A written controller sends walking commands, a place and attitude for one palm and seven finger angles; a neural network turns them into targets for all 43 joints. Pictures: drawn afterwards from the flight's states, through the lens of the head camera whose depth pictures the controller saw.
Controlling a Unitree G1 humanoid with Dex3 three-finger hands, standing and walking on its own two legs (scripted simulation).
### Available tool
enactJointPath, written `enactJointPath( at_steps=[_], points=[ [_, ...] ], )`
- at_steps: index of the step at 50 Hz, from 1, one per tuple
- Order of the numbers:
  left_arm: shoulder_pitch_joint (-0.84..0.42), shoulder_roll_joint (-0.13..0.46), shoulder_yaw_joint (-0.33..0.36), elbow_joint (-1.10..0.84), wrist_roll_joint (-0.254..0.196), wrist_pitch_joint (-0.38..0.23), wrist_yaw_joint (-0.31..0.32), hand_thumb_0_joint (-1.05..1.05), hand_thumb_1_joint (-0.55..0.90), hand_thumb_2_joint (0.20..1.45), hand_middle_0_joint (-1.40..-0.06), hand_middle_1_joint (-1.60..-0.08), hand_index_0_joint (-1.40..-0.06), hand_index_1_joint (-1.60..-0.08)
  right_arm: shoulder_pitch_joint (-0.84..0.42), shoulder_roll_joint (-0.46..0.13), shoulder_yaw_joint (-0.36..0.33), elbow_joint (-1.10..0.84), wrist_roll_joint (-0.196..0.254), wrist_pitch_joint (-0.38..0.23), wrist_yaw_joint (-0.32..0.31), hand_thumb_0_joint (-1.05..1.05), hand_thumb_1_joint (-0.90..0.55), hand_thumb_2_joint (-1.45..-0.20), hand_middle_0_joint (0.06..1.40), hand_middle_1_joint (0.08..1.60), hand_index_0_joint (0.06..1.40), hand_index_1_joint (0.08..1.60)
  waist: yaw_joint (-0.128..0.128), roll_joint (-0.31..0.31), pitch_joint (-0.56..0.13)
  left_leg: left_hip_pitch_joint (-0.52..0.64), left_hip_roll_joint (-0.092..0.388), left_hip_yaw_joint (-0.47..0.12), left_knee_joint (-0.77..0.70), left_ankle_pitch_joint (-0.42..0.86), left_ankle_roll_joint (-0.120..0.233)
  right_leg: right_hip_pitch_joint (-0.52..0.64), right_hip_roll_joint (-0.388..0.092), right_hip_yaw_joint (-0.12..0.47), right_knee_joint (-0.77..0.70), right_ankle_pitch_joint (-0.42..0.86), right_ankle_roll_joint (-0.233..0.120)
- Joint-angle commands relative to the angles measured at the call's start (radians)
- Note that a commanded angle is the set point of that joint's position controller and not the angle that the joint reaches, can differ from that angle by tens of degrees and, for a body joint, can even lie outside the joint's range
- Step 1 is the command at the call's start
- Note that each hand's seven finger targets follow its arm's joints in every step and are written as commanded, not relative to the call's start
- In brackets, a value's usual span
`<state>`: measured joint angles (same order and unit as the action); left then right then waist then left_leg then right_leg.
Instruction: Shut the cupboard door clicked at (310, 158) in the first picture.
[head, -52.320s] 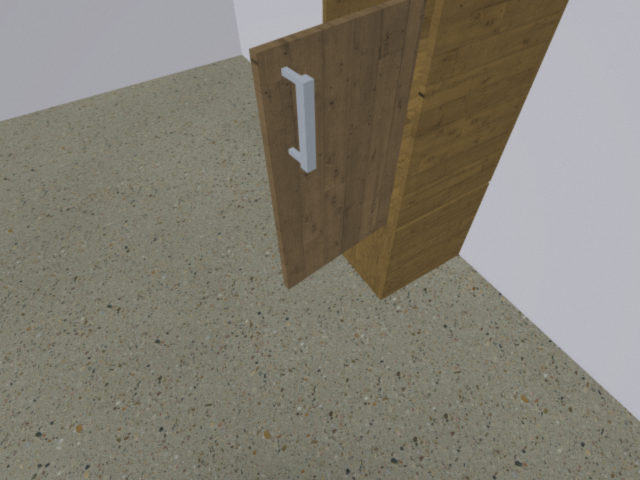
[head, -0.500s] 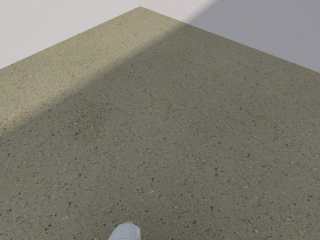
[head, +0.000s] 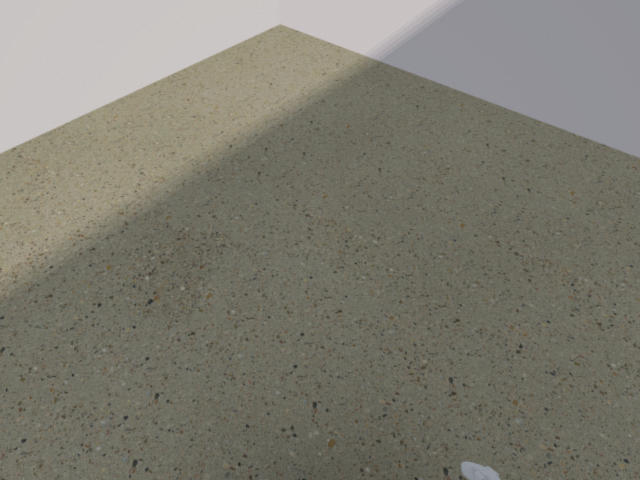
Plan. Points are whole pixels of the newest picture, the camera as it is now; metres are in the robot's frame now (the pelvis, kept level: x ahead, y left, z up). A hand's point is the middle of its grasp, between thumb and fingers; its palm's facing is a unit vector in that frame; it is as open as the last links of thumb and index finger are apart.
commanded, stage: turn to face it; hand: left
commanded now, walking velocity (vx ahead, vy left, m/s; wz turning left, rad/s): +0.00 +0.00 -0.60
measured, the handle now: out of the picture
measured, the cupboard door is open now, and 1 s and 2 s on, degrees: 22 22 22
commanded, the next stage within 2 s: none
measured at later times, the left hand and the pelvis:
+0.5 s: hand (200, 408) +0.23 +0.22 -0.16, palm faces -0.26 -0.94 -0.23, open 7.4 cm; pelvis +0.06 +0.04 +0.01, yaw -18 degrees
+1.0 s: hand (260, 386) +0.27 +0.13 -0.16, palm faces -0.56 -0.80 -0.23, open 7.4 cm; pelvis +0.09 +0.02 +0.00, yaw -35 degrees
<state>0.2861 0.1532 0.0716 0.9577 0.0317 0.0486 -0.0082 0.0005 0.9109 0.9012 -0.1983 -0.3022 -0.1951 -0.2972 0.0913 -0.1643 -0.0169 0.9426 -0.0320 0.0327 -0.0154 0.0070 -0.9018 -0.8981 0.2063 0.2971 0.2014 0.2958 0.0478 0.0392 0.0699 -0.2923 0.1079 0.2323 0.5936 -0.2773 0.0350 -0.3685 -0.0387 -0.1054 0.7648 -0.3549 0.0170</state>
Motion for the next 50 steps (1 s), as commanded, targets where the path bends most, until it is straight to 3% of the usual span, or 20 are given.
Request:
enactJointPath(
  at_steps=[1,2,3,4,8,13,16,17,18,19,21,24,32,35,36,37,38,40,42,50],
  points=[
    [0.126,0.13,0.043,-0.058,0.005,-0.024,-0.001,0.0,0.9,0.9,-0.2,-0.3,-0.2,-0.3,-0.013,-0.163,-0.068,-0.081,0.013,-0.007,-0.004,0.0,-0.9,-0.9,0.2,0.3,0.2,0.3,0.021,-0.093,-0.033,-0.107,0.127,-0.069,0.0,-0.14,-0.004,0.128,-0.048,0.171,-0.293,0.18,-0.043],
    [0.116,0.224,0.055,-0.07,0.013,-0.037,0.008,0.0,0.9,0.9,-0.2,-0.3,-0.2,-0.3,0.001,-0.096,-0.059,-0.108,0.02,-0.006,0.002,0.0,-0.9,-0.9,0.2,0.3,0.2,0.3,0.021,-0.33,-0.043,-0.224,-0.025,0.001,0.226,-0.291,-0.066,0.167,-0.247,0.481,-0.452,0.283,-0.135],
    [0.139,0.273,0.055,-0.079,0.001,-0.038,0.013,0.0,0.9,0.9,-0.2,-0.3,-0.2,-0.3,-0.031,-0.096,-0.054,-0.133,0.017,0.001,0.003,0.0,-0.9,-0.9,0.2,0.3,0.2,0.3,0.047,-0.277,-0.056,-0.264,-0.08,-0.126,0.425,-0.373,-0.075,0.155,-0.338,0.617,-0.525,0.324,-0.234],
    [0.109,0.258,0.062,-0.078,0.001,-0.042,0.029,0.0,0.9,0.9,-0.2,-0.3,-0.2,-0.3,-0.042,-0.109,-0.059,-0.139,0.016,0.002,-0.001,0.0,-0.9,-0.9,0.2,0.3,0.2,0.3,0.021,-0.293,-0.071,-0.333,-0.066,-0.201,0.522,-0.312,-0.075,0.212,-0.313,0.643,-0.514,0.368,-0.253],
    [0.0,0.213,0.051,-0.102,-0.004,-0.041,0.032,0.0,0.9,0.9,-0.2,-0.3,-0.2,-0.3,0.014,-0.115,-0.05,-0.109,0.018,-0.013,-0.006,0.0,-0.9,-0.9,0.2,0.3,0.2,0.3,-0.022,-0.163,-0.162,-0.28,-0.048,-0.229,0.454,-0.179,-0.099,0.308,-0.211,0.399,-0.382,0.583,-0.216],
    [-0.032,0.259,0.06,-0.108,-0.002,-0.025,0.023,0.0,0.9,0.9,-0.2,-0.3,-0.2,-0.3,0.048,-0.111,-0.042,-0.117,0.026,-0.015,-0.011,0.0,-0.9,-0.9,0.2,0.3,0.2,0.3,-0.021,-0.182,-0.133,-0.143,-0.082,-0.197,0.161,-0.15,-0.101,0.255,-0.176,0.411,-0.352,0.603,-0.201],
    [-0.111,0.245,0.055,-0.13,-0.014,-0.01,0.017,0.0,0.9,0.9,-0.2,-0.3,-0.2,-0.3,0.166,-0.145,-0.043,-0.088,0.026,-0.031,-0.018,0.0,-0.9,-0.9,0.2,0.3,0.2,0.3,-0.08,-0.166,-0.14,0.103,-0.077,-0.201,-0.156,0.068,-0.092,0.098,-0.101,0.384,-0.271,0.437,-0.112],
    [-0.106,0.195,0.045,-0.151,-0.023,-0.005,0.01,0.0,0.9,0.9,-0.2,-0.3,-0.2,-0.3,0.19,-0.222,-0.054,-0.088,0.015,-0.043,-0.022,0.0,-0.9,-0.9,0.2,0.3,0.2,0.3,-0.083,0.025,-0.153,0.221,0.074,-0.359,-0.278,0.106,-0.046,-0.052,0.007,0.307,-0.161,0.231,-0.053],
    [-0.102,0.154,0.031,-0.177,-0.026,-0.006,-0.002,0.0,0.9,0.9,-0.2,-0.3,-0.2,-0.3,0.212,-0.315,-0.071,-0.101,0.003,-0.044,-0.024,0.0,-0.9,-0.9,0.2,0.3,0.2,0.3,-0.084,0.282,-0.144,0.254,0.312,-0.579,-0.326,0.247,0.074,-0.181,0.102,0.156,0.053,-0.186,0.003],
    [-0.139,0.191,0.03,-0.194,-0.014,-0.006,-0.005,0.0,0.9,0.9,-0.2,-0.3,-0.2,-0.3,0.218,-0.321,-0.069,-0.11,0.0,-0.04,-0.026,0.0,-0.9,-0.9,0.2,0.3,0.2,0.3,-0.098,0.208,-0.114,0.187,0.382,-0.613,-0.308,0.297,0.149,-0.184,0.063,0.156,0.228,-0.269,0.011],
    [-0.16,0.19,0.038,-0.172,-0.012,-0.004,-0.016,0.0,0.9,0.9,-0.2,-0.3,-0.2,-0.3,0.177,-0.283,-0.058,-0.115,-0.005,-0.045,-0.032,0.0,-0.9,-0.9,0.2,0.3,0.2,0.3,-0.067,0.144,-0.096,0.188,0.3,-0.475,-0.251,0.569,0.141,-0.202,0.032,0.151,0.371,-0.208,0.024],
    [-0.167,0.166,0.026,-0.17,-0.017,0.01,-0.03,0.0,0.9,0.9,-0.2,-0.3,-0.2,-0.3,0.137,-0.257,-0.051,-0.125,-0.002,-0.04,-0.033,0.0,-0.9,-0.9,0.2,0.3,0.2,0.3,-0.053,0.143,-0.092,0.21,0.224,-0.281,-0.214,0.621,0.103,-0.157,0.013,0.091,0.291,-0.134,0.037],
    [-0.23,0.153,0.015,-0.206,-0.013,0.006,-0.034,0.0,0.9,0.9,-0.2,-0.3,-0.2,-0.3,0.195,-0.284,-0.074,-0.094,-0.001,-0.032,-0.017,0.0,-0.9,-0.9,0.2,0.3,0.2,0.3,-0.088,0.182,-0.115,0.237,0.25,-0.178,-0.159,0.596,0.081,-0.009,0.036,0.017,-0.021,-0.069,0.009],
    [-0.124,0.186,0.023,-0.177,-0.011,-0.01,-0.028,0.0,0.9,0.9,-0.2,-0.3,-0.2,-0.3,0.175,-0.287,-0.081,-0.095,0.01,-0.029,-0.01,0.0,-0.9,-0.9,0.2,0.3,0.2,0.3,-0.03,0.115,-0.148,0.155,0.204,-0.105,0.014,0.534,-0.002,0.221,0.046,0.007,-0.329,0.189,-0.024],
    [-0.042,0.264,0.037,-0.152,-0.005,-0.021,-0.016,0.0,0.9,0.9,-0.2,-0.3,-0.2,-0.3,0.168,-0.253,-0.077,-0.113,0.022,-0.028,-0.003,0.0,-0.9,-0.9,0.2,0.3,0.2,0.3,0.004,-0.049,-0.2,-0.016,0.14,-0.038,0.175,0.333,-0.061,0.432,-0.095,0.161,-0.372,0.431,-0.075],
    [0.024,0.36,0.058,-0.13,-0.002,-0.028,-0.002,0.0,0.9,0.9,-0.2,-0.3,-0.2,-0.3,0.106,-0.173,-0.055,-0.168,0.023,-0.025,-0.002,0.0,-0.9,-0.9,0.2,0.3,0.2,0.3,0.039,-0.308,-0.176,-0.307,-0.022,-0.025,0.409,-0.34,-0.116,0.53,-0.339,0.46,-0.378,0.817,-0.201],
    [0.055,0.376,0.059,-0.122,-0.017,-0.024,0.01,0.0,0.9,0.9,-0.2,-0.3,-0.2,-0.3,0.06,-0.193,-0.047,-0.181,0.02,-0.009,-0.016,0.0,-0.9,-0.9,0.2,0.3,0.2,0.3,0.057,-0.247,-0.155,-0.344,-0.014,-0.183,0.54,-0.385,-0.112,0.447,-0.373,0.481,-0.37,0.87,-0.268],
    [-0.059,0.308,0.053,-0.148,-0.014,-0.02,0.027,0.0,0.9,0.9,-0.2,-0.3,-0.2,-0.3,0.058,-0.197,-0.049,-0.163,0.021,-0.008,-0.021,0.0,-0.9,-0.9,0.2,0.3,0.2,0.3,0.001,-0.267,-0.128,-0.392,0.014,-0.247,0.601,-0.267,-0.117,0.42,-0.278,0.423,-0.36,0.758,-0.254],
    [-0.139,0.273,0.04,-0.177,-0.011,-0.022,0.025,0.0,0.9,0.9,-0.2,-0.3,-0.2,-0.3,0.089,-0.187,-0.049,-0.139,0.019,-0.003,-0.011,0.0,-0.9,-0.9,0.2,0.3,0.2,0.3,-0.048,-0.208,-0.12,-0.282,0.008,-0.227,0.531,-0.181,-0.129,0.293,-0.215,0.32,-0.369,0.665,-0.214],
    [-0.149,0.29,0.053,-0.171,-0.004,-0.015,0.01,0.0,0.9,0.9,-0.2,-0.3,-0.2,-0.3,0.136,-0.16,-0.049,-0.141,0.025,-0.016,-0.008,0.0,-0.9,-0.9,0.2,0.3,0.2,0.3,-0.07,-0.211,-0.113,-0.055,-0.073,-0.184,0.089,-0.081,-0.114,0.152,-0.147,0.406,-0.333,0.475,-0.173]
  ],
)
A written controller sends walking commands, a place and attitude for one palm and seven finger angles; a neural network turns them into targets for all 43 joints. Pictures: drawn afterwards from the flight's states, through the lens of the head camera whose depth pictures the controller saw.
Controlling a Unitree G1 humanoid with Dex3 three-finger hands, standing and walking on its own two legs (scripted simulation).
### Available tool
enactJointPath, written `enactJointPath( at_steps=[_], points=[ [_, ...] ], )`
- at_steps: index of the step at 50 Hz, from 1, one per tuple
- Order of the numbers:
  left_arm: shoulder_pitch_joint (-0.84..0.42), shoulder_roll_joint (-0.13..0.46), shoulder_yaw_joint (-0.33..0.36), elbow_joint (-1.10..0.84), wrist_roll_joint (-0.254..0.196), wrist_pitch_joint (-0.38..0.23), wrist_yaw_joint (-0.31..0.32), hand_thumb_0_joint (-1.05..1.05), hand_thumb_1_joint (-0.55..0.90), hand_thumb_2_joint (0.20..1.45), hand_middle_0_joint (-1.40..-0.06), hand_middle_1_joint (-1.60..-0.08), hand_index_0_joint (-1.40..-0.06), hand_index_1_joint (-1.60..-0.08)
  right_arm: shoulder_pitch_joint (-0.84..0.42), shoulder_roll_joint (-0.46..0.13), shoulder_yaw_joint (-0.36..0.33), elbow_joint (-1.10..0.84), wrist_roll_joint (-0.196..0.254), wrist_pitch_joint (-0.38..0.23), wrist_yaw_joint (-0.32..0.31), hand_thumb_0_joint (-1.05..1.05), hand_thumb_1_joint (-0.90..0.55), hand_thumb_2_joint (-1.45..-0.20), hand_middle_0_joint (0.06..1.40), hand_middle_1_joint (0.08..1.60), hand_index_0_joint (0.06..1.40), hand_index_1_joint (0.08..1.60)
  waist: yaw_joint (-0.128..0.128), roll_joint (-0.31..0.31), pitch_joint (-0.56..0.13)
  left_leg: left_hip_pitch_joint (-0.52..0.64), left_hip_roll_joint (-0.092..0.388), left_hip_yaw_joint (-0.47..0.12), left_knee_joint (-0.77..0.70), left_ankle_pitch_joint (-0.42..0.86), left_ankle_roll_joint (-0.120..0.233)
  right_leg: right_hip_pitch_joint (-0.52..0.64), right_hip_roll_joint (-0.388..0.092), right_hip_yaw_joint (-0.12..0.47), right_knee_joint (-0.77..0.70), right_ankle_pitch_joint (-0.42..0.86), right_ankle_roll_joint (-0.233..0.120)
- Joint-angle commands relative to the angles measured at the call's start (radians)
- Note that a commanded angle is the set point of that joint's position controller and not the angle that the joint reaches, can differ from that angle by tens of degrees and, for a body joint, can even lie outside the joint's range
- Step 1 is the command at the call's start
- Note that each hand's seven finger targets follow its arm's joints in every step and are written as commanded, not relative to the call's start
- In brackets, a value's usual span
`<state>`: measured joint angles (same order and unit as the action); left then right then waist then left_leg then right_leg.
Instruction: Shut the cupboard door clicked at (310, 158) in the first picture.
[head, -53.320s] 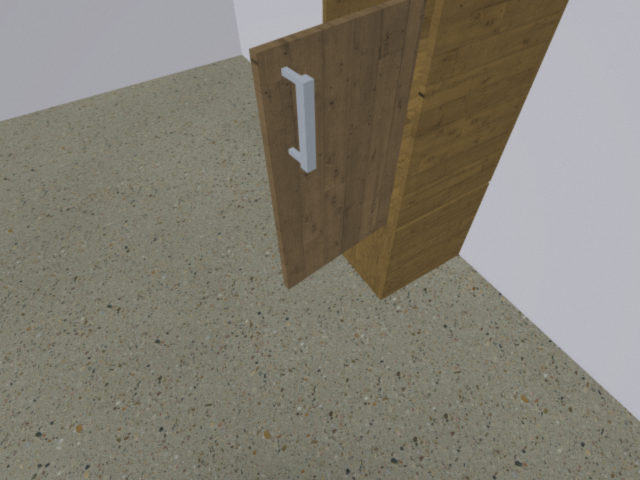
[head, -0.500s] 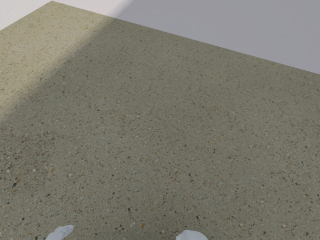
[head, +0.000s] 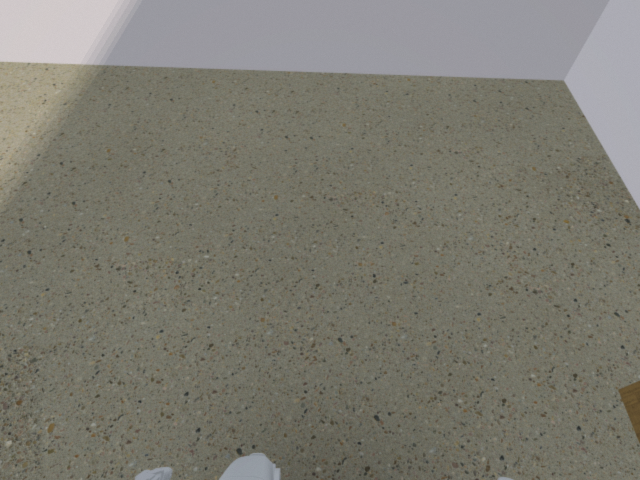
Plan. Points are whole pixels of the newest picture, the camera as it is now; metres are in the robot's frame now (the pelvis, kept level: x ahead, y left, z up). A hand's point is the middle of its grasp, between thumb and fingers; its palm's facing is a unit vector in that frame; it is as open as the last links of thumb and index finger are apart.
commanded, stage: turn to face it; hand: left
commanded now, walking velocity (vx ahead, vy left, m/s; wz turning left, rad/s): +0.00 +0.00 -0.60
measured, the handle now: out of the picture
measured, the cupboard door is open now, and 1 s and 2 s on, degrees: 22 22 22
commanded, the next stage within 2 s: take the last steps up to it in 1.82 s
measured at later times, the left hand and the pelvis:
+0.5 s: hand (213, 439) +0.19 +0.17 -0.15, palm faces -0.29 -0.91 -0.29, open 7.4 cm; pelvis +0.02 -0.01 -0.01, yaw -19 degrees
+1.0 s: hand (258, 382) +0.27 +0.11 -0.16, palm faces -0.57 -0.80 -0.21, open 7.4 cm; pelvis +0.06 +0.00 +0.01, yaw -37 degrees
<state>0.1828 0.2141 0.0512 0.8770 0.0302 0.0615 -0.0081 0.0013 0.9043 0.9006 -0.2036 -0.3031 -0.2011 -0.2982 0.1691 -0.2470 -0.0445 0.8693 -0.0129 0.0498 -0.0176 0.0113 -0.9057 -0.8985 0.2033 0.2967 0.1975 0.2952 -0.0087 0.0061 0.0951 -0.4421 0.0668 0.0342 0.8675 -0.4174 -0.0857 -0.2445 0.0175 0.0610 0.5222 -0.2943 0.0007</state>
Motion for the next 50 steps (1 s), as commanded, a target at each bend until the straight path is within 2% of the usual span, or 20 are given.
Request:
enactJointPath(
  at_steps=[1,2,3,4,6,9,16,19,20,21,22,24,27,33,36,38,39,41,43,50],
  points=[
    [-0.055,0.218,0.072,-0.088,-0.008,-0.025,0.009,0.0,0.9,0.9,-0.2,-0.3,-0.2,-0.3,0.091,-0.085,-0.021,-0.054,0.007,-0.041,-0.009,0.0,-0.9,-0.9,0.2,0.3,0.2,0.3,-0.03,-0.164,-0.146,0.18,-0.034,0.012,-0.303,0.147,0.01,-0.015,-0.181,0.239,-0.051,0.392,-0.126],
    [-0.054,0.185,0.065,-0.095,-0.016,-0.02,0.008,0.0,0.9,0.9,-0.2,-0.3,-0.2,-0.3,0.131,-0.118,-0.026,-0.044,0.004,-0.052,-0.013,0.0,-0.9,-0.9,0.2,0.3,0.2,0.3,-0.047,-0.09,-0.167,0.312,0.013,-0.03,-0.455,0.223,0.027,-0.102,-0.126,0.202,0.021,0.293,-0.076],
    [-0.011,0.119,0.054,-0.107,-0.025,-0.014,0.0,0.0,0.9,0.9,-0.2,-0.3,-0.2,-0.3,0.159,-0.217,-0.042,-0.044,-0.012,-0.061,-0.017,0.0,-0.9,-0.9,0.2,0.3,0.2,0.3,-0.044,0.2,-0.197,0.428,0.242,-0.275,-0.538,0.305,0.113,-0.262,0.021,0.078,0.205,-0.04,-0.008],
    [-0.018,0.114,0.044,-0.126,-0.02,-0.02,-0.005,0.0,0.9,0.9,-0.2,-0.3,-0.2,-0.3,0.187,-0.264,-0.048,-0.058,-0.013,-0.056,-0.018,0.0,-0.9,-0.9,0.2,0.3,0.2,0.3,-0.054,0.309,-0.191,0.39,0.417,-0.41,-0.566,0.415,0.218,-0.299,0.036,-0.03,0.437,-0.356,0.023],
    [-0.043,0.139,0.061,-0.106,-0.008,-0.014,-0.015,0.0,0.9,0.9,-0.2,-0.3,-0.2,-0.3,0.117,-0.222,-0.036,-0.071,-0.022,-0.062,-0.027,0.0,-0.9,-0.9,0.2,0.3,0.2,0.3,-0.026,0.226,-0.139,0.288,0.376,-0.336,-0.572,0.443,0.245,-0.316,-0.016,0.001,0.664,-0.293,0.034],
    [-0.024,0.11,0.058,-0.081,-0.013,-0.004,-0.035,0.0,0.9,0.9,-0.2,-0.3,-0.2,-0.3,0.031,-0.171,-0.024,-0.088,-0.02,-0.057,-0.029,0.0,-0.9,-0.9,0.2,0.3,0.2,0.3,0.008,0.18,-0.116,0.311,0.281,-0.087,-0.523,0.553,0.213,-0.296,-0.051,-0.065,0.615,-0.197,0.053],
    [-0.063,0.083,0.044,-0.098,-0.012,-0.006,-0.039,0.0,0.9,0.9,-0.2,-0.3,-0.2,-0.3,0.081,-0.197,-0.049,-0.044,-0.019,-0.045,-0.014,0.0,-0.9,-0.9,0.2,0.3,0.2,0.3,-0.027,0.213,-0.138,0.322,0.308,0.028,-0.465,0.541,0.207,-0.136,-0.029,-0.153,0.261,-0.155,0.034],
    [0.038,0.118,0.052,-0.073,-0.008,-0.017,-0.033,0.0,0.9,0.9,-0.2,-0.3,-0.2,-0.3,0.041,-0.204,-0.058,-0.047,-0.01,-0.037,-0.005,0.0,-0.9,-0.9,0.2,0.3,0.2,0.3,0.032,0.143,-0.147,0.216,0.266,0.103,-0.312,0.412,0.127,0.072,-0.012,-0.174,-0.021,0.077,0.007],
    [0.091,0.176,0.065,-0.057,-0.002,-0.027,-0.026,0.0,0.9,0.9,-0.2,-0.3,-0.2,-0.3,0.037,-0.167,-0.055,-0.056,-0.003,-0.036,0.0,0.0,-0.9,-0.9,0.2,0.3,0.2,0.3,0.06,0.005,-0.167,0.102,0.201,0.143,-0.167,0.254,0.072,0.2,-0.112,-0.041,-0.138,0.179,-0.033],
    [0.127,0.29,0.084,-0.049,0.005,-0.037,-0.011,0.0,0.9,0.9,-0.2,-0.3,-0.2,-0.3,-0.005,-0.081,-0.032,-0.107,0.001,-0.033,0.005,0.0,-0.9,-0.9,0.2,0.3,0.2,0.3,0.09,-0.32,-0.134,-0.163,0.037,0.182,0.073,-0.212,0.011,0.276,-0.367,0.326,-0.212,0.402,-0.145],
    [0.17,0.32,0.08,-0.042,-0.011,-0.035,-0.002,0.0,0.9,0.9,-0.2,-0.3,-0.2,-0.3,-0.041,-0.11,-0.025,-0.127,-0.001,-0.019,-0.002,0.0,-0.9,-0.9,0.2,0.3,0.2,0.3,0.112,-0.254,-0.136,-0.172,0.029,0.029,0.231,-0.23,0.016,0.182,-0.429,0.377,-0.218,0.42,-0.226],
    [0.055,0.257,0.078,-0.061,-0.009,-0.034,0.018,0.0,0.9,0.9,-0.2,-0.3,-0.2,-0.3,-0.052,-0.12,-0.033,-0.107,0.0,-0.019,-0.01,0.0,-0.9,-0.9,0.2,0.3,0.2,0.3,0.056,-0.26,-0.115,-0.24,0.053,-0.054,0.325,-0.106,0.016,0.169,-0.342,0.334,-0.21,0.348,-0.223],
    [-0.024,0.21,0.058,-0.088,-0.006,-0.041,0.016,0.0,0.9,0.9,-0.2,-0.3,-0.2,-0.3,0.001,-0.101,-0.026,-0.067,-0.003,-0.022,0.001,0.0,-0.9,-0.9,0.2,0.3,0.2,0.3,0.003,-0.169,-0.142,-0.112,0.041,-0.019,0.215,0.002,-0.004,0.099,-0.25,0.172,-0.163,0.421,-0.182],
    [-0.018,0.238,0.068,-0.078,-0.001,-0.031,0.009,0.0,0.9,0.9,-0.2,-0.3,-0.2,-0.3,0.013,-0.085,-0.021,-0.077,0.006,-0.03,-0.001,0.0,-0.9,-0.9,0.2,0.3,0.2,0.3,0.013,-0.172,-0.129,0.038,-0.022,0.012,-0.109,0.013,0.005,0.032,-0.225,0.251,-0.139,0.365,-0.18],
    [-0.059,0.206,0.064,-0.087,-0.014,-0.021,0.007,0.0,0.9,0.9,-0.2,-0.3,-0.2,-0.3,0.125,-0.11,-0.022,-0.046,0.006,-0.048,-0.011,0.0,-0.9,-0.9,0.2,0.3,0.2,0.3,-0.043,-0.119,-0.155,0.276,-0.012,-0.004,-0.432,0.208,0.02,-0.091,-0.151,0.233,-0.027,0.279,-0.091],
    [-0.02,0.113,0.044,-0.123,-0.024,-0.016,-0.008,0.0,0.9,0.9,-0.2,-0.3,-0.2,-0.3,0.165,-0.271,-0.048,-0.058,-0.017,-0.057,-0.019,0.0,-0.9,-0.9,0.2,0.3,0.2,0.3,-0.04,0.325,-0.173,0.387,0.391,-0.393,-0.602,0.332,0.198,-0.321,0.054,-0.024,0.364,-0.313,0.022],
    [-0.039,0.143,0.046,-0.124,-0.011,-0.015,-0.009,0.0,0.9,0.9,-0.2,-0.3,-0.2,-0.3,0.147,-0.26,-0.042,-0.062,-0.019,-0.057,-0.022,0.0,-0.9,-0.9,0.2,0.3,0.2,0.3,-0.041,0.273,-0.159,0.332,0.437,-0.414,-0.588,0.366,0.253,-0.324,0.005,0.005,0.535,-0.335,0.025],
    [-0.049,0.14,0.059,-0.097,-0.01,-0.015,-0.023,0.0,0.9,0.9,-0.2,-0.3,-0.2,-0.3,0.084,-0.208,-0.031,-0.077,-0.022,-0.063,-0.026,0.0,-0.9,-0.9,0.2,0.3,0.2,0.3,-0.005,0.176,-0.125,0.289,0.341,-0.247,-0.552,0.525,0.234,-0.321,-0.027,-0.012,0.666,-0.24,0.041],
    [-0.046,0.114,0.053,-0.086,-0.014,-0.005,-0.032,0.0,0.9,0.9,-0.2,-0.3,-0.2,-0.3,0.057,-0.178,-0.025,-0.078,-0.022,-0.06,-0.028,0.0,-0.9,-0.9,0.2,0.3,0.2,0.3,0.004,0.176,-0.13,0.339,0.275,-0.084,-0.512,0.636,0.209,-0.309,-0.04,-0.052,0.619,-0.187,0.057],
    [-0.1,0.084,0.039,-0.103,-0.013,-0.011,-0.038,0.0,0.9,0.9,-0.2,-0.3,-0.2,-0.3,0.115,-0.202,-0.049,-0.033,-0.02,-0.048,-0.014,0.0,-0.9,-0.9,0.2,0.3,0.2,0.3,-0.036,0.228,-0.142,0.364,0.294,0.034,-0.435,0.674,0.196,-0.142,-0.015,-0.158,0.242,-0.152,0.032]
  ],
)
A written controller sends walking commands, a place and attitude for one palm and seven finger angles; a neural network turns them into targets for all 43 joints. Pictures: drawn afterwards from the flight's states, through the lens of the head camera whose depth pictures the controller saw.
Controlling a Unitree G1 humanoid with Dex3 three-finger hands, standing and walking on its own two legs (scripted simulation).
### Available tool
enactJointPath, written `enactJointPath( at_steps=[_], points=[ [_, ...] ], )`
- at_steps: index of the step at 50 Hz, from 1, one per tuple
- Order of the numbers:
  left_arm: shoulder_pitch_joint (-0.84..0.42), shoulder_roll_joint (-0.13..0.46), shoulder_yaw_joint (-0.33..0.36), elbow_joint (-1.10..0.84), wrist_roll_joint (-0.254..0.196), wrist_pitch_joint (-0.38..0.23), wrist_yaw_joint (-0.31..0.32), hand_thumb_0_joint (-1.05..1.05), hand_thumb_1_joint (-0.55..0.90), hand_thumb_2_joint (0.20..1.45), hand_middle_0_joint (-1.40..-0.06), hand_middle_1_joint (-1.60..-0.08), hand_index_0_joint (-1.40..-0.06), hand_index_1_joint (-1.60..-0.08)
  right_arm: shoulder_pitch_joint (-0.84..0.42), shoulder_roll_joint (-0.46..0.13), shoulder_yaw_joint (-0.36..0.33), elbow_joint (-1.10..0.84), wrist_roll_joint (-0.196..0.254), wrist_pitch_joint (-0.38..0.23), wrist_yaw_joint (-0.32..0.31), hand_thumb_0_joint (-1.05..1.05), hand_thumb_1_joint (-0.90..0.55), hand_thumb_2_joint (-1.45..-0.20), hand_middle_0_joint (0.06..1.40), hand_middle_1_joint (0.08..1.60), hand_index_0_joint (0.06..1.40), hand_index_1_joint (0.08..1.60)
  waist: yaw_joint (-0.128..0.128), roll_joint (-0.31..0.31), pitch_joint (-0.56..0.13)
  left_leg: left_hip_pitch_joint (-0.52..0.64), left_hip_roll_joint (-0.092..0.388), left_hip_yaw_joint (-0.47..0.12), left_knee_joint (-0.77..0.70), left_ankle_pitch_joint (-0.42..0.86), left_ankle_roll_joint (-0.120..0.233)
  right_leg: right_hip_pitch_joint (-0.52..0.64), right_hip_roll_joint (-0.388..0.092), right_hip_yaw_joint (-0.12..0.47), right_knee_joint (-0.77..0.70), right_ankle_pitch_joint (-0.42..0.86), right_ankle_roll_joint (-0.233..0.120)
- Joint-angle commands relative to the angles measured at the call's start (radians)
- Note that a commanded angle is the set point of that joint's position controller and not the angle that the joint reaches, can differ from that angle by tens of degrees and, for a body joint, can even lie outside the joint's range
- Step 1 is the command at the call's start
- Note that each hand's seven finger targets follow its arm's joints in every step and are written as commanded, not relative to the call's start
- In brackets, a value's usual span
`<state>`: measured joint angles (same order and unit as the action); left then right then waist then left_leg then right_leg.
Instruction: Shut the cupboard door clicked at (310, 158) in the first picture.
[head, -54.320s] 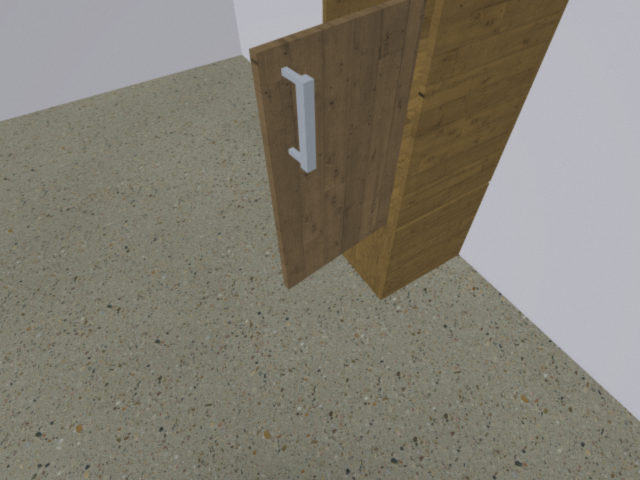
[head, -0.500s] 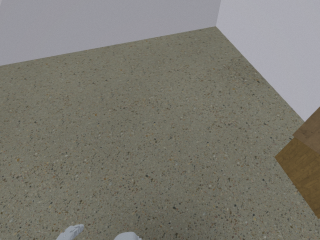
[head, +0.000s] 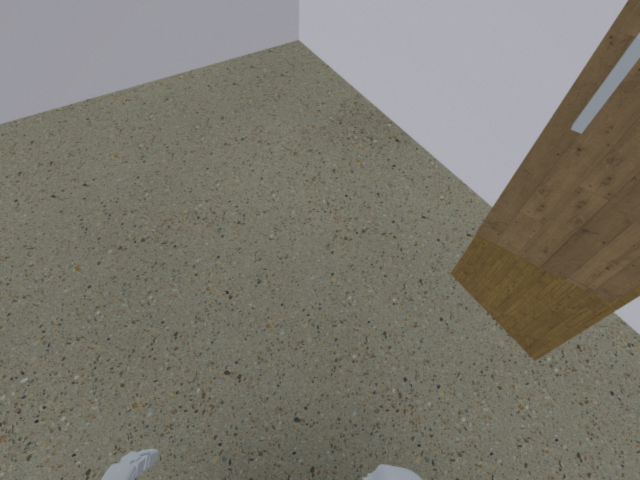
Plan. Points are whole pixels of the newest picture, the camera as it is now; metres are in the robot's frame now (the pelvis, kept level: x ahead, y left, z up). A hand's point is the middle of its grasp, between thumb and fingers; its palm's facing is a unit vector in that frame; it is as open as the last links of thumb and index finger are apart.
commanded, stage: turn to face it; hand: left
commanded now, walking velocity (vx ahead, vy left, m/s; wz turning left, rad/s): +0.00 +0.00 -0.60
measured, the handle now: (609, 82) +0.69 -0.42 +0.13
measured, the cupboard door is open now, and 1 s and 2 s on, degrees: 22 22 22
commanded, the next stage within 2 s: take the last steps up to it in 0.82 s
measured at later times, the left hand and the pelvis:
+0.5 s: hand (199, 441) +0.18 +0.19 -0.19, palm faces -0.26 -0.94 -0.21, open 7.4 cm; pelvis +0.05 +0.01 -0.01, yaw -17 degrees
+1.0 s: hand (259, 406) +0.23 +0.10 -0.16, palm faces -0.46 -0.85 -0.24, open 7.4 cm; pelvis +0.07 -0.03 +0.00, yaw -28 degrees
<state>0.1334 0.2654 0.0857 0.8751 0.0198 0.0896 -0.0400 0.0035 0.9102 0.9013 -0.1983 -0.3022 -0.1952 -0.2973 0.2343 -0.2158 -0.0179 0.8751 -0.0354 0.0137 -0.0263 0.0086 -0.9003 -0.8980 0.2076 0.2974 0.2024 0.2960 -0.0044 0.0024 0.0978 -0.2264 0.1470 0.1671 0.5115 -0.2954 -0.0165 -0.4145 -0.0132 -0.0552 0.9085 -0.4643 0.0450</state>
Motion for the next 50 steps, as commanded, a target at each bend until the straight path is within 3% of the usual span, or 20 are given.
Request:
enactJointPath(
  at_steps=[1,3,4,5,6,11,16,19,20,21,22,28,34,37,38,39,40,42,46,50],
  points=[
    [-0.036,0.039,0.004,-0.099,-0.003,-0.041,-0.004,0.0,0.9,0.9,-0.2,-0.3,-0.2,-0.3,0.039,-0.24,-0.079,-0.038,0.005,-0.01,-0.003,0.0,-0.9,-0.9,0.2,0.3,0.2,0.3,-0.03,0.232,-0.146,0.129,0.218,-0.091,-0.058,0.527,0.116,0.075,0.018,-0.046,-0.209,0.056,-0.02],
    [0.046,0.066,0.012,-0.073,0.0,-0.052,-0.001,0.0,0.9,0.9,-0.2,-0.3,-0.2,-0.3,0.013,-0.243,-0.084,-0.04,0.013,-0.006,0.001,0.0,-0.9,-0.9,0.2,0.3,0.2,0.3,0.018,0.173,-0.167,0.056,0.178,-0.033,0.069,0.436,0.049,0.246,0.026,-0.058,-0.443,0.264,-0.041],
    [0.118,0.137,0.023,-0.052,0.005,-0.061,0.009,0.0,0.9,0.9,-0.2,-0.3,-0.2,-0.3,0.009,-0.21,-0.082,-0.053,0.023,-0.004,0.01,0.0,-0.9,-0.9,0.2,0.3,0.2,0.3,0.05,0.033,-0.195,-0.084,0.122,0.011,0.212,0.273,-0.006,0.419,-0.084,0.078,-0.524,0.427,-0.083],
    [0.178,0.242,0.046,-0.032,0.011,-0.072,0.025,0.0,0.9,0.9,-0.2,-0.3,-0.2,-0.3,-0.049,-0.121,-0.057,-0.106,0.026,-0.003,0.012,0.0,-0.9,-0.9,0.2,0.3,0.2,0.3,0.088,-0.297,-0.184,-0.369,-0.042,0.049,0.438,-0.307,-0.063,0.537,-0.339,0.422,-0.56,0.751,-0.201],
    [0.216,0.27,0.043,-0.022,-0.005,-0.068,0.034,0.0,0.9,0.9,-0.2,-0.3,-0.2,-0.3,-0.081,-0.147,-0.049,-0.124,0.026,0.012,0.003,0.0,-0.9,-0.9,0.2,0.3,0.2,0.3,0.105,-0.221,-0.162,-0.384,-0.048,-0.1,0.584,-0.363,-0.06,0.423,-0.403,0.458,-0.557,0.792,-0.28],
    [0.026,0.164,0.021,-0.071,0.001,-0.07,0.05,0.0,0.9,0.9,-0.2,-0.3,-0.2,-0.3,-0.063,-0.137,-0.048,-0.07,0.021,0.014,0.006,0.0,-0.9,-0.9,0.2,0.3,0.2,0.3,0.003,-0.169,-0.147,-0.332,-0.038,-0.15,0.572,-0.141,-0.079,0.303,-0.218,0.278,-0.523,0.723,-0.231],
    [0.022,0.191,0.031,-0.072,0.009,-0.063,0.044,0.0,0.9,0.9,-0.2,-0.3,-0.2,-0.3,-0.056,-0.12,-0.044,-0.082,0.027,0.009,0.008,0.0,-0.9,-0.9,0.2,0.3,0.2,0.3,0.004,-0.163,-0.138,-0.202,-0.086,-0.12,0.299,-0.119,-0.073,0.22,-0.201,0.337,-0.514,0.612,-0.229],
    [-0.017,0.173,0.03,-0.069,0.0,-0.056,0.042,0.0,0.9,0.9,-0.2,-0.3,-0.2,-0.3,0.043,-0.126,-0.044,-0.055,0.029,-0.005,0.002,0.0,-0.9,-0.9,0.2,0.3,0.2,0.3,-0.043,-0.149,-0.167,-0.016,-0.11,-0.114,0.007,0.066,-0.062,0.16,-0.143,0.336,-0.424,0.554,-0.157],
    [-0.005,0.137,0.022,-0.081,-0.009,-0.049,0.039,0.0,0.9,0.9,-0.2,-0.3,-0.2,-0.3,0.078,-0.177,-0.05,-0.046,0.023,-0.017,-0.003,0.0,-0.9,-0.9,0.2,0.3,0.2,0.3,-0.053,-0.038,-0.184,0.105,-0.032,-0.19,-0.131,0.115,-0.035,0.058,-0.074,0.29,-0.343,0.424,-0.107],
    [0.046,0.068,0.011,-0.094,-0.017,-0.043,0.029,0.0,0.9,0.9,-0.2,-0.3,-0.2,-0.3,0.095,-0.283,-0.069,-0.051,0.006,-0.023,-0.005,0.0,-0.9,-0.9,0.2,0.3,0.2,0.3,-0.043,0.257,-0.204,0.204,0.212,-0.453,-0.189,0.213,0.067,-0.107,0.07,0.158,-0.136,0.057,-0.041],
    [0.031,0.077,0.008,-0.112,-0.01,-0.049,0.025,0.0,0.9,0.9,-0.2,-0.3,-0.2,-0.3,0.113,-0.313,-0.072,-0.067,0.004,-0.017,-0.008,0.0,-0.9,-0.9,0.2,0.3,0.2,0.3,-0.056,0.293,-0.189,0.131,0.349,-0.542,-0.22,0.266,0.171,-0.118,0.065,0.089,0.079,-0.188,-0.025],
    [0.008,0.049,0.009,-0.062,-0.005,-0.033,0.006,0.0,0.9,0.9,-0.2,-0.3,-0.2,-0.3,0.03,-0.199,-0.047,-0.059,0.003,-0.023,-0.02,0.0,-0.9,-0.9,0.2,0.3,0.2,0.3,-0.013,0.179,-0.15,0.158,0.181,-0.192,-0.137,0.608,0.144,-0.116,-0.007,0.053,0.191,-0.008,0.01],
    [-0.033,0.021,-0.007,-0.066,-0.001,-0.04,0.009,0.0,0.9,0.9,-0.2,-0.3,-0.2,-0.3,0.082,-0.21,-0.064,-0.005,0.002,-0.012,-0.007,0.0,-0.9,-0.9,0.2,0.3,0.2,0.3,-0.044,0.218,-0.138,0.134,0.193,-0.139,-0.109,0.569,0.144,0.034,0.015,-0.024,-0.125,0.011,-0.015],
    [0.06,0.036,-0.003,-0.034,-0.001,-0.048,0.014,0.0,0.9,0.9,-0.2,-0.3,-0.2,-0.3,0.036,-0.218,-0.071,0.002,0.01,-0.005,-0.004,0.0,-0.9,-0.9,0.2,0.3,0.2,0.3,0.011,0.181,-0.15,0.043,0.175,-0.101,-0.026,0.429,0.092,0.224,0.021,-0.039,-0.396,0.233,-0.035],
    [0.11,0.074,0.005,-0.017,0.003,-0.056,0.019,0.0,0.9,0.9,-0.2,-0.3,-0.2,-0.3,0.033,-0.199,-0.071,0.003,0.018,-0.004,0.001,0.0,-0.9,-0.9,0.2,0.3,0.2,0.3,0.032,0.094,-0.167,-0.023,0.129,-0.063,0.059,0.306,0.041,0.332,-0.026,0.026,-0.518,0.345,-0.054],
    [0.142,0.17,0.019,-0.004,0.015,-0.07,0.033,0.0,0.9,0.9,-0.2,-0.3,-0.2,-0.3,0.041,-0.126,-0.061,-0.015,0.026,-0.002,0.008,0.0,-0.9,-0.9,0.2,0.3,0.2,0.3,0.044,-0.172,-0.181,-0.232,0.004,0.024,0.233,-0.023,-0.026,0.483,-0.248,0.291,-0.592,0.535,-0.127],
    [0.189,0.222,0.023,0.012,0.004,-0.073,0.04,0.0,0.9,0.9,-0.2,-0.3,-0.2,-0.3,-0.023,-0.104,-0.046,-0.045,0.025,0.008,0.005,0.0,-0.9,-0.9,0.2,0.3,0.2,0.3,0.079,-0.249,-0.151,-0.313,-0.076,-0.039,0.436,-0.354,-0.044,0.403,-0.389,0.421,-0.599,0.703,-0.248],
    [0.132,0.183,0.022,0.015,0.005,-0.079,0.058,0.0,0.9,0.9,-0.2,-0.3,-0.2,-0.3,-0.034,-0.105,-0.046,-0.026,0.024,0.015,-0.007,0.0,-0.9,-0.9,0.2,0.3,0.2,0.3,0.041,-0.269,-0.125,-0.408,-0.066,-0.159,0.605,-0.297,-0.042,0.39,-0.33,0.399,-0.568,0.79,-0.284],
    [0.041,0.117,0.001,-0.002,0.004,-0.083,0.063,0.0,0.9,0.9,-0.2,-0.3,-0.2,-0.3,0.019,-0.091,-0.038,0.027,0.022,0.014,0.005,0.0,-0.9,-0.9,0.2,0.3,0.2,0.3,-0.013,-0.167,-0.153,-0.282,-0.064,-0.137,0.518,-0.146,-0.058,0.319,-0.225,0.197,-0.537,0.789,-0.233],
    [0.05,0.131,0.013,0.016,0.01,-0.079,0.048,0.0,0.9,0.9,-0.2,-0.3,-0.2,-0.3,0.026,-0.077,-0.037,0.02,0.014,-0.001,0.01,0.0,-0.9,-0.9,0.2,0.3,0.2,0.3,-0.003,-0.184,-0.122,-0.184,-0.079,-0.084,0.26,-0.141,-0.053,0.259,-0.203,0.254,-0.593,0.365,-0.241]
  ],
)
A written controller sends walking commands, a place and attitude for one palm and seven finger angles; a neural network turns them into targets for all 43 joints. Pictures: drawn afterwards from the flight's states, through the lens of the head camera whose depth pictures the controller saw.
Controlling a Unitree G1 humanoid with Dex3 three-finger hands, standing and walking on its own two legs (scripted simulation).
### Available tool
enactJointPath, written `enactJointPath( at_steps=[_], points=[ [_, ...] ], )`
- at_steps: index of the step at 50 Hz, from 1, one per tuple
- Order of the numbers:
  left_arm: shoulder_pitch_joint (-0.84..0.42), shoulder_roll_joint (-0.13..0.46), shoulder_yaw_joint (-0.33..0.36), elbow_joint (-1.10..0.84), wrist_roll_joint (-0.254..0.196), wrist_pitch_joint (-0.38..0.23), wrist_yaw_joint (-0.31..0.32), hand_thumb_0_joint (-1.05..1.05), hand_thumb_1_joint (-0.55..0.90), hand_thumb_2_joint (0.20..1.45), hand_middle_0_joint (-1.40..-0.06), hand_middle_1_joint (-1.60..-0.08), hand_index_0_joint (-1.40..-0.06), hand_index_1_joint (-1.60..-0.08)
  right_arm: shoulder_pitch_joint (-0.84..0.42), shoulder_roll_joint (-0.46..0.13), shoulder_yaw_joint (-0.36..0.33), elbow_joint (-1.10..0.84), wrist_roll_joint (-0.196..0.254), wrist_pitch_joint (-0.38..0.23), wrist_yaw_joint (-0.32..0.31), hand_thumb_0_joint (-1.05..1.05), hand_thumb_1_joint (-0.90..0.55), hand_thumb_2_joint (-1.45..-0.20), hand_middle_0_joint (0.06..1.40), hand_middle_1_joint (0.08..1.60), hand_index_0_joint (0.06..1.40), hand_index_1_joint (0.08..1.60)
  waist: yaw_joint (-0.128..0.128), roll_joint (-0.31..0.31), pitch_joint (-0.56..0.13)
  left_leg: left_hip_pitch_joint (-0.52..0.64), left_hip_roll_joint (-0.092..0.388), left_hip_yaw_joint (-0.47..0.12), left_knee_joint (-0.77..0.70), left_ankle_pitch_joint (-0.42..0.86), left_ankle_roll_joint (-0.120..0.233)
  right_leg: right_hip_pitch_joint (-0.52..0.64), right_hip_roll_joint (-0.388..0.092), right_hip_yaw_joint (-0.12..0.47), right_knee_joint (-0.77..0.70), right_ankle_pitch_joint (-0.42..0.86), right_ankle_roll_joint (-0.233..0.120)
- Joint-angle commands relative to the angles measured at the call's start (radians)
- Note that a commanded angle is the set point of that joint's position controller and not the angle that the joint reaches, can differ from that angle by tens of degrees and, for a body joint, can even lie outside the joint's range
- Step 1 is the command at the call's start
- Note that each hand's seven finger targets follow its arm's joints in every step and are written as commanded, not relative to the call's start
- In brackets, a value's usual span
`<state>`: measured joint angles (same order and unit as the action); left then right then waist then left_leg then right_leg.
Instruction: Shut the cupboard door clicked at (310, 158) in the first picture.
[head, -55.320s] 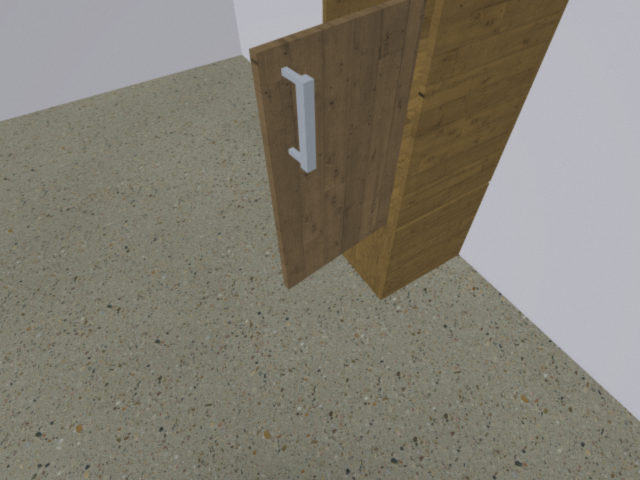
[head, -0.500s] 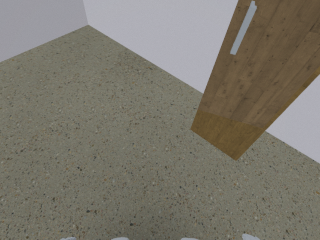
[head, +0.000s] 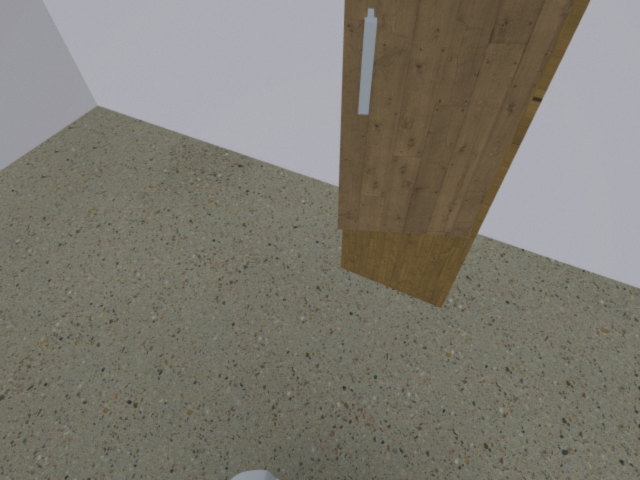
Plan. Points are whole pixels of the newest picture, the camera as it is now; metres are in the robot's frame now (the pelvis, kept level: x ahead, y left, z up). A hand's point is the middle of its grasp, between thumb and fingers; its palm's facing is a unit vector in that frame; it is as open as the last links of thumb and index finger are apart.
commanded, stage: take the last steps up to it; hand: left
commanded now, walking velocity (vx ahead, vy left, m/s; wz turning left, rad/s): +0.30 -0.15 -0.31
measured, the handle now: (366, 64) +0.73 -0.06 +0.14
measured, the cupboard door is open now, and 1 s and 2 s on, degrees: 22 22 22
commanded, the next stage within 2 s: come to a stop and stand still in 0.68 s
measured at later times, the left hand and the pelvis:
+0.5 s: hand (257, 402) +0.26 +0.12 -0.17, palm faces -0.23 -0.96 -0.18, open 7.4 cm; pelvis +0.12 -0.06 -0.01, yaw -10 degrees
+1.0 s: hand (312, 362) +0.33 +0.03 -0.18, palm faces -0.10 -0.98 -0.18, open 7.3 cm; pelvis +0.26 -0.14 +0.00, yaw -8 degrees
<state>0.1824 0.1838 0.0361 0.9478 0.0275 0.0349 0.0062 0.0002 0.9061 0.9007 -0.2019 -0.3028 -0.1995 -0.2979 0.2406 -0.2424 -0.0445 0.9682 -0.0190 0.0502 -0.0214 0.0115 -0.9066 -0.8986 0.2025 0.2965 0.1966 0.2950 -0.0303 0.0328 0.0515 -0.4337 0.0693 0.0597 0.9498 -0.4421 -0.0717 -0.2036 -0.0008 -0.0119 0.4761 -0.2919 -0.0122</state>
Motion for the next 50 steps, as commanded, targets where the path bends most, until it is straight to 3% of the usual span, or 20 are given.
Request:
enactJointPath(
  at_steps=[1,3,4,5,6,9,12,21,24,25,26,27,31,38,39,40,41,45,48,50],
  points=[
    [0.001,0.215,0.065,-0.05,0.0,-0.022,-0.005,0.0,0.9,0.9,-0.2,-0.3,-0.2,-0.3,0.032,-0.052,-0.01,-0.069,-0.004,-0.044,0.004,0.0,-0.9,-0.9,0.2,0.3,0.2,0.3,0.018,-0.212,-0.058,0.076,-0.016,0.047,-0.254,0.039,0.007,0.012,-0.196,0.214,-0.162,0.085,-0.176],
    [-0.029,0.193,0.063,-0.046,-0.009,-0.019,-0.015,0.0,0.9,0.9,-0.2,-0.3,-0.2,-0.3,0.131,-0.065,-0.01,-0.036,-0.009,-0.064,-0.001,0.0,-0.9,-0.9,0.2,0.3,0.2,0.3,-0.04,-0.167,-0.039,0.297,-0.028,0.069,-0.469,0.172,0.015,-0.151,-0.14,0.196,-0.101,-0.124,-0.126],
    [-0.02,0.138,0.053,-0.053,-0.012,-0.016,-0.022,0.0,0.9,0.9,-0.2,-0.3,-0.2,-0.3,0.201,-0.122,-0.026,-0.018,-0.015,-0.073,-0.006,0.0,-0.9,-0.9,0.2,0.3,0.2,0.3,-0.066,0.019,-0.042,0.417,0.082,-0.102,-0.595,0.044,0.047,-0.295,-0.061,0.138,0.063,-0.227,-0.076],
    [-0.015,0.07,0.041,-0.086,-0.017,-0.012,-0.031,0.0,0.9,0.9,-0.2,-0.3,-0.2,-0.3,0.286,-0.239,-0.049,-0.004,-0.036,-0.08,-0.014,0.0,-0.9,-0.9,0.2,0.3,0.2,0.3,-0.092,0.311,-0.034,0.474,0.373,-0.484,-0.743,-0.176,0.149,-0.478,0.066,-0.014,0.367,-0.322,-0.013],
    [-0.087,0.112,0.048,-0.124,-0.001,-0.016,-0.04,0.0,0.9,0.9,-0.2,-0.3,-0.2,-0.3,0.298,-0.265,-0.052,-0.013,-0.03,-0.08,-0.023,0.0,-0.9,-0.9,0.2,0.3,0.2,0.3,-0.105,0.206,-0.004,0.389,0.476,-0.605,-0.822,-0.268,0.221,-0.511,0.001,0.06,0.532,-0.293,-0.018],
    [-0.071,0.125,0.062,-0.082,0.011,-0.018,-0.064,0.0,0.9,0.9,-0.2,-0.3,-0.2,-0.3,0.15,-0.158,-0.02,-0.044,-0.022,-0.097,-0.023,0.0,-0.9,-0.9,0.2,0.3,0.2,0.3,-0.019,0.125,0.075,0.26,0.351,-0.348,-0.819,-0.048,0.168,-0.492,-0.067,0.062,0.691,-0.056,0.005],
    [-0.039,0.085,0.053,-0.057,0.004,-0.009,-0.07,0.0,0.9,0.9,-0.2,-0.3,-0.2,-0.3,0.177,-0.132,-0.016,-0.018,-0.019,-0.11,-0.025,0.0,-0.9,-0.9,0.2,0.3,0.2,0.3,-0.007,0.111,0.035,0.335,0.289,-0.108,-0.764,0.269,0.157,-0.466,-0.066,0.03,0.621,0.026,0.029],
    [-0.114,0.077,0.039,-0.055,0.0,-0.022,-0.076,0.0,0.9,0.9,-0.2,-0.3,-0.2,-0.3,0.198,-0.157,-0.045,0.042,-0.022,-0.099,-0.009,0.0,-0.9,-0.9,0.2,0.3,0.2,0.3,-0.019,0.157,0.039,0.323,0.288,0.056,-0.692,0.389,0.153,-0.258,-0.042,-0.091,0.192,0.081,0.012],
    [0.114,0.145,0.057,0.026,0.003,-0.043,-0.064,0.0,0.9,0.9,-0.2,-0.3,-0.2,-0.3,0.154,-0.156,-0.046,0.046,-0.011,-0.091,-0.002,0.0,-0.9,-0.9,0.2,0.3,0.2,0.3,0.092,0.047,-0.056,0.202,0.206,0.136,-0.384,0.52,0.096,0.133,0.019,-0.119,0.01,0.105,-0.03],
    [0.273,0.233,0.082,0.073,0.008,-0.058,-0.05,0.0,0.9,0.9,-0.2,-0.3,-0.2,-0.3,0.145,-0.101,-0.032,0.032,0.003,-0.094,0.008,0.0,-0.9,-0.9,0.2,0.3,0.2,0.3,0.165,-0.148,-0.16,0.003,0.115,0.196,-0.116,0.337,0.063,0.374,-0.148,0.073,-0.065,0.001,-0.093],
    [0.353,0.307,0.091,0.102,0.001,-0.063,-0.035,0.0,0.9,0.9,-0.2,-0.3,-0.2,-0.3,0.101,-0.026,-0.012,-0.012,0.018,-0.096,0.005,0.0,-0.9,-0.9,0.2,0.3,0.2,0.3,0.178,-0.333,-0.203,-0.179,-0.019,0.134,0.185,-0.223,0.048,0.435,-0.369,0.42,-0.184,0.082,-0.199],
    [0.304,0.302,0.087,0.092,-0.008,-0.061,-0.021,0.0,0.9,0.9,-0.2,-0.3,-0.2,-0.3,0.055,-0.049,-0.016,-0.025,0.02,-0.089,0.0,0.0,-0.9,-0.9,0.2,0.3,0.2,0.3,0.162,-0.273,-0.174,-0.224,0.021,0.008,0.318,-0.199,0.068,0.327,-0.392,0.436,-0.24,0.046,-0.238],
    [0.023,0.126,0.036,0.024,0.0,-0.066,0.003,0.0,0.9,0.9,-0.2,-0.3,-0.2,-0.3,0.088,-0.024,-0.017,0.012,-0.007,-0.069,0.007,0.0,-0.9,-0.9,0.2,0.3,0.2,0.3,0.005,-0.157,-0.068,-0.079,0.088,-0.021,0.186,-0.004,0.055,0.005,-0.265,0.116,-0.223,0.176,-0.2],
    [0.011,0.115,0.03,0.047,-0.009,-0.057,-0.005,0.0,0.9,0.9,-0.2,-0.3,-0.2,-0.3,0.172,0.004,-0.003,0.032,-0.012,-0.073,0.008,0.0,-0.9,-0.9,0.2,0.3,0.2,0.3,-0.053,-0.123,-0.037,0.257,0.006,0.079,-0.378,0.233,0.045,-0.136,-0.17,0.049,-0.14,0.059,-0.157],
    [0.026,0.085,0.025,0.049,-0.011,-0.054,-0.007,0.0,0.9,0.9,-0.2,-0.3,-0.2,-0.3,0.218,-0.027,-0.007,0.047,-0.014,-0.082,0.007,0.0,-0.9,-0.9,0.2,0.3,0.2,0.3,-0.067,-0.019,-0.05,0.367,0.042,-0.004,-0.464,0.26,0.055,-0.213,-0.132,0.042,-0.032,-0.021,-0.123],
    [0.059,0.034,0.016,0.033,-0.018,-0.051,-0.009,0.0,0.9,0.9,-0.2,-0.3,-0.2,-0.3,0.254,-0.107,-0.018,0.047,-0.024,-0.091,-0.001,0.0,-0.9,-0.9,0.2,0.3,0.2,0.3,-0.067,0.22,-0.035,0.419,0.232,-0.281,-0.588,0.315,0.142,-0.331,-0.028,-0.027,0.16,-0.081,-0.052],
    [0.048,0.044,0.013,0.008,-0.019,-0.049,-0.008,0.0,0.9,0.9,-0.2,-0.3,-0.2,-0.3,0.254,-0.164,-0.024,0.028,-0.027,-0.08,-0.014,0.0,-0.9,-0.9,0.2,0.3,0.2,0.3,-0.069,0.251,-0.026,0.366,0.4,-0.463,-0.677,0.446,0.253,-0.336,0.01,-0.057,0.336,-0.277,-0.014],
    [0.074,0.06,0.016,0.046,-0.02,-0.025,0.007,0.0,0.9,0.9,-0.2,-0.3,-0.2,-0.3,0.022,-0.087,0.012,-0.01,-0.008,-0.078,-0.038,0.0,-0.9,-0.9,0.2,0.3,0.2,0.3,0.03,0.164,-0.038,0.274,0.279,-0.169,-0.567,1.047,0.253,-0.175,-0.061,0.022,0.346,-0.219,0.034],
    [0.13,0.072,0.017,0.063,-0.015,-0.022,0.015,0.0,0.9,0.9,-0.2,-0.3,-0.2,-0.3,-0.02,-0.1,-0.012,-0.002,0.008,-0.057,-0.031,0.0,-0.9,-0.9,0.2,0.3,0.2,0.3,0.047,0.112,-0.112,0.337,0.178,-0.063,-0.493,0.908,0.177,-0.048,-0.027,-0.03,0.056,0.077,0.03],
    [0.135,0.122,0.025,0.05,-0.004,-0.03,0.022,0.0,0.9,0.9,-0.2,-0.3,-0.2,-0.3,-0.03,-0.085,-0.026,-0.014,0.013,-0.045,-0.024,0.0,-0.9,-0.9,0.2,0.3,0.2,0.3,0.044,-0.014,-0.112,0.274,0.093,-0.016,-0.427,0.672,0.105,0.005,-0.094,0.081,0.018,0.496,-0.007]
  ],
)
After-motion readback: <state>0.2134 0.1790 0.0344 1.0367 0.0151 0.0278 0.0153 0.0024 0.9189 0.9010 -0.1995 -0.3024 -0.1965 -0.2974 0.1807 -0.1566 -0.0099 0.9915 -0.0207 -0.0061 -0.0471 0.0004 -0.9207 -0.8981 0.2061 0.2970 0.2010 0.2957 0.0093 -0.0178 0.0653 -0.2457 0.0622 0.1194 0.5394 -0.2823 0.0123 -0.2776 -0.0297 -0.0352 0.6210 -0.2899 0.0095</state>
